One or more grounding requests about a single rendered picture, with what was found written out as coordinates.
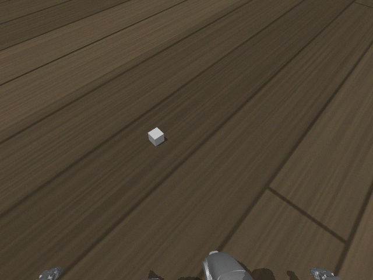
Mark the left robot hand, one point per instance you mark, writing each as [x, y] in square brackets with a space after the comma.
[52, 274]

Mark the cube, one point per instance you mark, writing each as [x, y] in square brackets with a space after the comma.
[156, 136]

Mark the right robot hand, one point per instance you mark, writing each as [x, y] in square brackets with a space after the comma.
[321, 274]

